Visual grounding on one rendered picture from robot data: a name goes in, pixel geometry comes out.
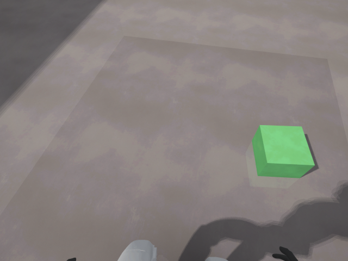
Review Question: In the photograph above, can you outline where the robot right hand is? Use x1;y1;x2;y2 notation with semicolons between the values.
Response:
272;246;298;261

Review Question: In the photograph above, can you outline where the carton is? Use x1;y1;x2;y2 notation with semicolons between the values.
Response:
252;125;315;178

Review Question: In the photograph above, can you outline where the left robot thigh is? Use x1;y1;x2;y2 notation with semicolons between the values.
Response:
118;240;157;261

